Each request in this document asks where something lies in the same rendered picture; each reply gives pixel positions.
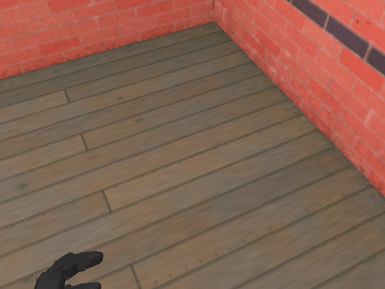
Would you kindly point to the robot left hand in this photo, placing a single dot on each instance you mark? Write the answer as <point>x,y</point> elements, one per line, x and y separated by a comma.
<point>68,266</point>

